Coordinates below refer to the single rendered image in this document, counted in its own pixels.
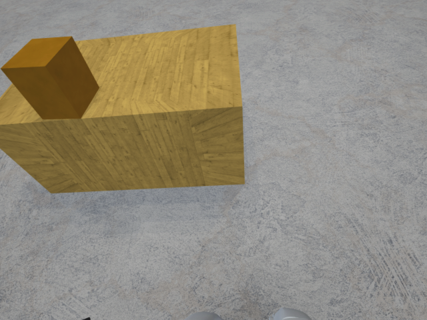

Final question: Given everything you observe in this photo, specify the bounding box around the pedestal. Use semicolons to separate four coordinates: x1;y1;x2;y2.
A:
0;24;245;193

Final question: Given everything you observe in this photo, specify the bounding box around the carton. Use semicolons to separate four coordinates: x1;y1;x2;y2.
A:
1;36;99;119

